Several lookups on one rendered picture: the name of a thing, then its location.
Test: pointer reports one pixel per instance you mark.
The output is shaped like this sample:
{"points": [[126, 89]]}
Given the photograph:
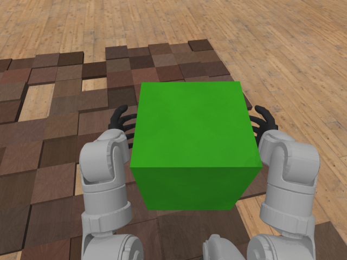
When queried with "right robot thigh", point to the right robot thigh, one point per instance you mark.
{"points": [[221, 249]]}

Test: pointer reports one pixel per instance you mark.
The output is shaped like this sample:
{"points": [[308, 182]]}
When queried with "robot right hand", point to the robot right hand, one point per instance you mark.
{"points": [[267, 125]]}

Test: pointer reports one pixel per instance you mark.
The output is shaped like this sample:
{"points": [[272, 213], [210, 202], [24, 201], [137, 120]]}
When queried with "robot left forearm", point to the robot left forearm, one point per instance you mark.
{"points": [[103, 184]]}

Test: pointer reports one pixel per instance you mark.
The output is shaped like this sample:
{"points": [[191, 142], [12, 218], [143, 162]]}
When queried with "robot left hand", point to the robot left hand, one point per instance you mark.
{"points": [[117, 122]]}

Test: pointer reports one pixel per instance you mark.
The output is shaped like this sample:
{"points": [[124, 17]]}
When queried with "right robot shin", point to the right robot shin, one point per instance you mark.
{"points": [[214, 236]]}

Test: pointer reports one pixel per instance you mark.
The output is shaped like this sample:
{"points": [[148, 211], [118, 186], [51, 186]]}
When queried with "left robot upper arm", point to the left robot upper arm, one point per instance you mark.
{"points": [[114, 247]]}

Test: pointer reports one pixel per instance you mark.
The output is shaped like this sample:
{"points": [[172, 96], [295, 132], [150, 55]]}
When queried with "carton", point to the carton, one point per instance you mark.
{"points": [[194, 147]]}

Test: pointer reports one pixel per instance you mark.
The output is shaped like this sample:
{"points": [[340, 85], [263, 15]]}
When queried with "robot right forearm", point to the robot right forearm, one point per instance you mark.
{"points": [[292, 179]]}

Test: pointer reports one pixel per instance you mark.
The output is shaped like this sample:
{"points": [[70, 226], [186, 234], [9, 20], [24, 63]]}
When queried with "right robot upper arm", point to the right robot upper arm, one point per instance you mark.
{"points": [[272, 247]]}

